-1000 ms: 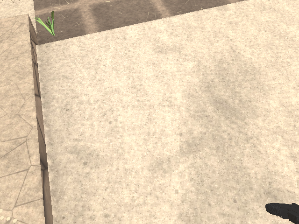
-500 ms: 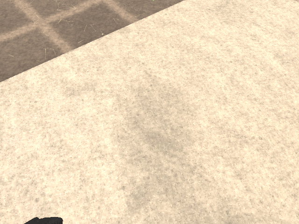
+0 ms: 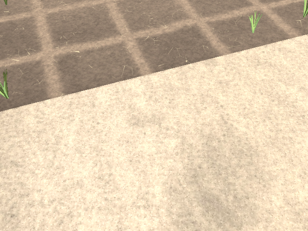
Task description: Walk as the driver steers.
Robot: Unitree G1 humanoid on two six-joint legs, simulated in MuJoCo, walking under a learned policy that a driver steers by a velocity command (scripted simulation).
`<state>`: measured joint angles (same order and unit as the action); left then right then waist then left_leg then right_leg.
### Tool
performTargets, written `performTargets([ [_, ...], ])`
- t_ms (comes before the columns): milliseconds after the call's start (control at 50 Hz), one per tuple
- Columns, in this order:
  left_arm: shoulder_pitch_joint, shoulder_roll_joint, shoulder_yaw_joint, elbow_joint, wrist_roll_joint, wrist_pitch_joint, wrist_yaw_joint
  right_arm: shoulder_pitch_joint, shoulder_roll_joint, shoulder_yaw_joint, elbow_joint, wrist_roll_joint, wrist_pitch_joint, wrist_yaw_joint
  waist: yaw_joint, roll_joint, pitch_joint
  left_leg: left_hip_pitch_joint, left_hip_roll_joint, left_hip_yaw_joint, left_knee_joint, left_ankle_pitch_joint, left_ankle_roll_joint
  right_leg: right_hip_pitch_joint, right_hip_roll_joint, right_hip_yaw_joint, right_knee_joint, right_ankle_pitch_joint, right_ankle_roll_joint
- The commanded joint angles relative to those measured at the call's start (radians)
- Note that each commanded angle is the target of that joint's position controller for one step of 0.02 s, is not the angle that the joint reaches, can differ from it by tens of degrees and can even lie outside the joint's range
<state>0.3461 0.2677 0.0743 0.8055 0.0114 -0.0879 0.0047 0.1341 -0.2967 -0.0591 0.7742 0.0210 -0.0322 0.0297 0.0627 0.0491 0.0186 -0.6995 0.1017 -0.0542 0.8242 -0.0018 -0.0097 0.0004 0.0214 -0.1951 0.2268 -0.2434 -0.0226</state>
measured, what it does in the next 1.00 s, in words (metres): walks ahead: left foot, then right foot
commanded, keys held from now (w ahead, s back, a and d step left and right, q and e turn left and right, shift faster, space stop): w+q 0.42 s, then w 0.04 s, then w+e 0.54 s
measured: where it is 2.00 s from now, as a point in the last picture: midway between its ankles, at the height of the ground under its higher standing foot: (158, 128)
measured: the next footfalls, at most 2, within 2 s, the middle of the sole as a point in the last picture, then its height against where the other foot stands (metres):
left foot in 0.18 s outside the picture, level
right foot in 0.68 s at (169, 208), level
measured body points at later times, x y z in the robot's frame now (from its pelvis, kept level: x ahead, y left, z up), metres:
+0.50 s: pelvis +0.28 +0.07 +0.00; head +0.31 +0.10 +0.45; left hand +0.41 +0.37 -0.08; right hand +0.42 -0.19 -0.10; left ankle +0.23 +0.13 -0.74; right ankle +0.49 -0.07 -0.68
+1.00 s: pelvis +0.57 +0.08 +0.00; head +0.61 +0.07 +0.45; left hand +0.57 +0.37 -0.11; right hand +0.81 -0.13 -0.08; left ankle +0.69 +0.29 -0.69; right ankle +0.55 +0.00 -0.74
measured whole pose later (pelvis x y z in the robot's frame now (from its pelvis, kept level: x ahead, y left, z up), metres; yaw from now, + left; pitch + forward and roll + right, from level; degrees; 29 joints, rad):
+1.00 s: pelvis +0.57 +0.08 +0.00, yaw +7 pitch +2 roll +0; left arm 0.37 0.27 0.05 0.76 -0.02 -0.05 0.00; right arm 0.09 -0.29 -0.04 0.66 -0.02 -0.09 0.00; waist 0.07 0.03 0.03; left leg -0.64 0.06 -0.11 0.73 -0.10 -0.06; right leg -0.15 0.11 0.12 0.32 -0.19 -0.09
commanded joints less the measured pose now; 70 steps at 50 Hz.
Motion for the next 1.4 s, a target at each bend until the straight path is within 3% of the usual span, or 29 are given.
performTargets([
  [20, -0.046, 0.166, 0.04, -0.055, -0.011, -0.008, 0.011, -0.099, -0.018, 0.007, -0.094, -0.002, -0.009, 0.021, -0.004, -0.082, 0.072, 0.006, 0.007, 0.031, -0.11, 0.052, 0.021, -0.03, -0.293, 0.058, -0.099, 0.312, -0.135],
  [120, -0.033, 0.215, 0.055, -0.03, -0.031, 0.03, 0.018, -0.115, -0.062, -0.011, -0.147, -0.001, -0.005, 0.043, -0.036, -0.124, 0.035, 0.102, -0.071, 0.135, -0.179, -0.151, 0.098, 0.106, -0.318, -0.004, 0.085, 0.731, -0.09],
  [160, -0.06, 0.231, 0.056, -0.037, -0.039, 0.048, 0.026, 0.105, -0.131, -0.054, -0.1, 0.004, 0.0, 0.034, -0.165, -0.124, -0.092, 0.408, -0.164, 0.18, -0.237, -0.163, 0.156, 0.047, -0.276, -0.046, 0.402, 0.929, -0.049],
  [180, -0.046, 0.207, 0.044, -0.05, -0.025, 0.043, 0.032, 0.273, -0.21, -0.092, -0.057, 0.006, 0.008, 0.015, -0.236, -0.056, -0.181, 0.716, -0.124, 0.056, -0.263, -0.124, 0.203, -0.171, -0.235, -0.047, 0.685, 0.704, -0.002],
  [200, 0.044, 0.051, -0.003, -0.106, 0.014, 0.019, 0.018, 0.259, -0.329, -0.111, -0.061, 0.014, 0.006, 0.002, -0.115, 0.234, -0.245, 1.036, 0.143, -0.508, -0.347, -0.27, 0.385, -0.638, -0.032, 0.011, 1.056, -0.247, 0.073],
  [220, -0.036, 0.105, -0.005, -0.118, -0.02, -0.024, 0.006, 0.281, -0.268, -0.088, -0.102, 0.003, -0.01, 0.006, -0.175, 0.122, -0.404, 1.111, 0.229, -0.802, -0.51, -0.397, 0.441, -0.747, 0.013, 0.27, 1.179, -0.363, 0.06],
  [240, -0.14, 0.158, 0.009, -0.149, -0.059, -0.045, -0.003, 0.254, -0.206, -0.071, -0.094, -0.006, -0.024, 0.008, -0.193, 0.06, -0.273, 1.038, 0.21, -0.671, -0.54, -0.341, 0.386, -0.834, -0.037, 0.293, 1.172, -0.273, 0.036],
  [300, -0.141, 0.162, 0.016, -0.135, -0.009, -0.049, 0.01, 0.087, -0.113, -0.041, -0.129, -0.013, -0.035, -0.001, -0.072, -0.021, -0.099, 0.653, 0.099, -0.385, -0.555, -0.059, 0.313, -0.674, -0.137, 0.295, 0.951, -0.094, 0.024],
  [380, -0.156, 0.117, 0.008, -0.147, 0.006, -0.01, 0.008, 0.092, -0.137, -0.046, -0.13, -0.011, -0.039, -0.021, -0.047, -0.02, -0.053, 0.483, 0.048, -0.269, -0.6, 0.109, 0.315, -0.607, -0.124, 0.258, 0.777, -0.004, 0.075],
  [480, -0.318, 0.067, -0.02, -0.173, -0.004, -0.016, -0.012, 0.161, -0.138, -0.043, -0.098, -0.005, -0.03, -0.04, -0.121, 0.029, -0.025, 0.442, -0.017, -0.164, -0.595, -0.015, 0.236, -0.524, -0.07, 0.228, 0.407, 0.345, 0.092],
  [600, -0.412, 0.108, -0.016, -0.207, -0.022, -0.03, -0.042, 0.253, -0.156, -0.042, -0.04, -0.011, -0.027, -0.034, -0.166, 0.043, 0.024, 0.682, 0.11, -0.219, -0.529, 0.034, 0.219, -0.62, -0.069, 0.223, 0.296, 0.254, 0.004],
  [660, -0.275, 0.142, 0.002, -0.177, -0.023, -0.031, -0.047, 0.213, -0.169, -0.045, -0.037, -0.012, -0.017, -0.04, -0.08, 0.055, -0.042, 0.742, 0.09, -0.147, -0.376, 0.427, 0.175, -0.449, -0.011, 0.168, 0.251, 0.164, -0.065],
  [680, -0.137, 0.177, 0.021, -0.139, -0.018, -0.03, -0.044, 0.199, -0.154, -0.037, -0.046, -0.017, -0.014, -0.044, -0.014, 0.031, -0.142, 0.697, 0.041, -0.092, -0.206, 0.53, 0.147, -0.245, -0.011, 0.182, 0.256, 0.215, -0.102],
  [700, 0.015, 0.241, 0.035, -0.12, -0.013, -0.027, -0.043, 0.22, -0.116, -0.019, -0.07, -0.041, -0.016, -0.05, 0.027, -0.093, -0.28, 0.508, -0.024, -0.041, 0.084, 0.275, 0.109, 0.04, -0.174, 0.414, 0.278, 0.277, -0.183],
  [720, 0.057, 0.287, 0.049, -0.099, -0.022, -0.02, -0.051, 0.322, -0.046, 0.001, -0.084, -0.034, -0.035, -0.042, -0.027, -0.365, -0.338, 0.112, -0.194, 0.005, 0.39, -0.452, 0.026, 0.325, -0.346, 0.883, 0.154, 0.049, -0.335],
  [740, 0.057, 0.196, 0.026, -0.104, -0.046, -0.015, -0.052, 0.254, -0.12, -0.006, -0.088, -0.022, -0.055, -0.032, 0.014, -0.256, -0.291, -0.025, -0.148, -0.09, 0.469, -0.524, 0.031, 0.335, -0.343, 0.966, 0.075, -0.158, -0.307],
  [760, -0.003, 0.165, 0.017, -0.119, -0.037, -0.008, -0.045, 0.144, -0.149, -0.015, -0.116, 0.0, -0.07, -0.023, 0.023, -0.175, -0.154, -0.081, -0.106, -0.079, 0.463, -0.435, 0.035, 0.22, -0.316, 0.84, 0.056, -0.135, -0.272],
  [800, -0.063, 0.153, 0.011, -0.137, -0.019, 0.003, -0.038, 0.059, -0.126, -0.013, -0.14, -0.027, -0.088, -0.023, -0.012, -0.046, -0.047, -0.043, -0.052, -0.052, 0.344, -0.333, 0.027, 0.024, -0.245, 0.69, 0.029, 0.076, -0.251],
  [880, -0.071, 0.147, 0.008, -0.141, -0.024, 0.006, -0.02, 0.083, -0.089, -0.01, -0.147, -0.04, -0.071, -0.029, -0.064, -0.117, -0.053, 0.052, -0.034, -0.024, 0.166, -0.294, -0.027, -0.105, -0.181, 0.573, -0.009, 0.279, -0.259],
  [1000, 0.01, 0.185, 0.023, -0.104, -0.036, 0.028, 0.011, -0.12, -0.042, 0.009, -0.19, -0.031, -0.074, -0.025, 0.0, -0.127, -0.019, 0.163, -0.097, -0.006, -0.207, 0.036, -0.066, -0.225, -0.107, 0.485, 0.006, 0.276, -0.196],
  [1100, 0.061, 0.178, 0.024, -0.083, -0.044, 0.05, 0.02, -0.194, -0.077, -0.006, -0.21, -0.015, -0.092, -0.009, 0.008, -0.144, -0.016, 0.235, -0.128, -0.042, -0.344, 0.013, -0.035, -0.135, -0.144, 0.603, 0.099, 0.201, -0.168],
  [1160, 0.017, 0.159, 0.022, -0.098, -0.038, 0.058, 0.019, -0.043, -0.125, -0.034, -0.174, -0.017, -0.103, -0.017, -0.084, -0.169, -0.072, 0.465, -0.112, -0.026, -0.422, -0.036, 0.031, -0.143, -0.111, 0.614, 0.247, 0.3, -0.124],
  [1180, -0.001, 0.112, 0.005, -0.118, -0.026, 0.054, 0.014, 0.097, -0.167, -0.05, -0.158, -0.032, -0.107, -0.025, -0.152, -0.116, -0.198, 0.71, 0.012, -0.125, -0.384, -0.059, 0.093, -0.238, -0.064, 0.556, 0.466, 0.248, -0.092],
  [1200, 0.115, 0.05, -0.014, -0.135, -0.04, 0.046, 0.016, 0.221, -0.244, -0.071, -0.136, -0.045, -0.093, -0.031, -0.14, 0.121, -0.354, 1.075, 0.235, -0.482, -0.4, -0.213, 0.238, -0.557, 0.079, 0.406, 0.79, -0.083, -0.018],
  [1220, 0.149, 0.097, -0.014, -0.143, -0.047, 0.041, 0.016, 0.238, -0.197, -0.063, -0.121, -0.019, -0.082, -0.022, -0.128, 0.247, -0.35, 1.086, 0.326, -0.735, -0.485, -0.416, 0.277, -0.728, 0.038, 0.382, 0.96, -0.355, -0.005],
  [1240, 0.077, 0.171, 0.007, -0.135, -0.05, 0.045, 0.015, 0.186, -0.124, -0.044, -0.131, -0.014, -0.078, -0.025, -0.14, 0.123, -0.203, 0.956, 0.288, -0.631, -0.513, -0.494, 0.24, -0.781, -0.017, 0.39, 1.035, -0.273, 0.004],
  [1280, -0.035, 0.169, 0.014, -0.159, -0.032, 0.052, 0.012, 0.101, -0.081, -0.027, -0.127, -0.024, -0.069, -0.026, -0.116, 0.021, -0.034, 0.716, 0.203, -0.388, -0.563, -0.305, 0.198, -0.753, -0.075, 0.336, 1.003, -0.14, 0.017],
  [1340, -0.029, 0.101, 0.006, -0.161, -0.037, 0.059, 0.001, 0.085, -0.056, -0.019, -0.096, -0.032, -0.08, -0.017, -0.071, 0.061, -0.001, 0.567, 0.13, -0.222, -0.635, -0.153, 0.199, -0.661, -0.11, 0.315, 0.92, -0.079, 0.017],
  [1400, -0.088, 0.072, -0.008, -0.181, -0.025, 0.056, -0.003, 0.101, -0.098, -0.031, -0.06, -0.023, -0.089, -0.012, -0.069, 0.033, 0.013, 0.561, 0.136, -0.143, -0.676, -0.039, 0.235, -0.686, -0.118, 0.308, 0.78, -0.001, 0.03],
])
